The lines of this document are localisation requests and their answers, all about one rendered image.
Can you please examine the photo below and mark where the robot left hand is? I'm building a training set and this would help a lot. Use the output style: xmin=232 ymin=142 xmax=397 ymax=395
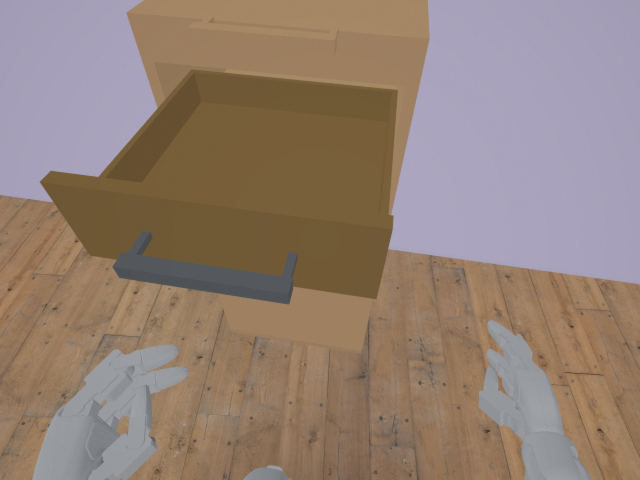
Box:
xmin=32 ymin=345 xmax=189 ymax=480

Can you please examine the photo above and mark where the robot right hand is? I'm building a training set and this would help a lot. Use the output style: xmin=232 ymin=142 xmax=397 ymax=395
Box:
xmin=479 ymin=320 xmax=564 ymax=441

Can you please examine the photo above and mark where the robot right forearm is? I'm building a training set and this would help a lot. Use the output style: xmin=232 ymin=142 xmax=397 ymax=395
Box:
xmin=521 ymin=432 xmax=591 ymax=480

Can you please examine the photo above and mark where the handle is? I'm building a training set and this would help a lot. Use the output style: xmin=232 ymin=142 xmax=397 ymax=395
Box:
xmin=188 ymin=22 xmax=337 ymax=57
xmin=112 ymin=231 xmax=298 ymax=305

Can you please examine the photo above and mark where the drawer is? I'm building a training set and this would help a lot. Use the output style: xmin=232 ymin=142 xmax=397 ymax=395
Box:
xmin=40 ymin=69 xmax=398 ymax=299

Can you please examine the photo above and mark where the cabinet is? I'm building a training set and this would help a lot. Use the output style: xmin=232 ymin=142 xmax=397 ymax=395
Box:
xmin=127 ymin=0 xmax=430 ymax=354

